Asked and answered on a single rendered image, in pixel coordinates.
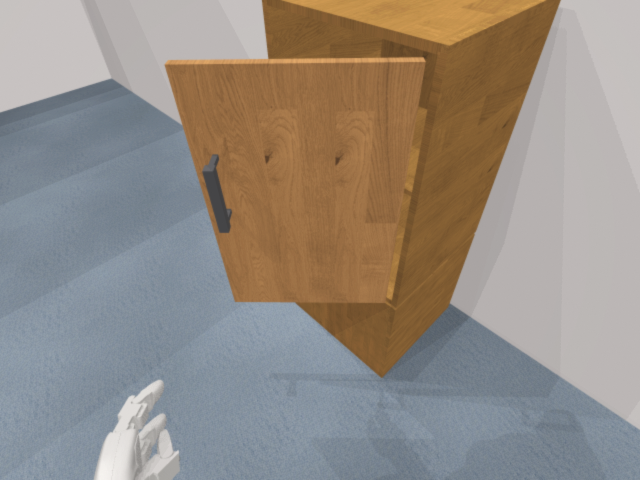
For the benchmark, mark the handle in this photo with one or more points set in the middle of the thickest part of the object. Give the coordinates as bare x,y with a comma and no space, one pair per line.
222,215

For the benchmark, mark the cupboard door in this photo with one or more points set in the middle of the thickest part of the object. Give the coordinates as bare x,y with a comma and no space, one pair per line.
313,159

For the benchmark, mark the robot left hand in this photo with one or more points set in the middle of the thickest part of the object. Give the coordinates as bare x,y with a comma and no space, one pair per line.
125,452

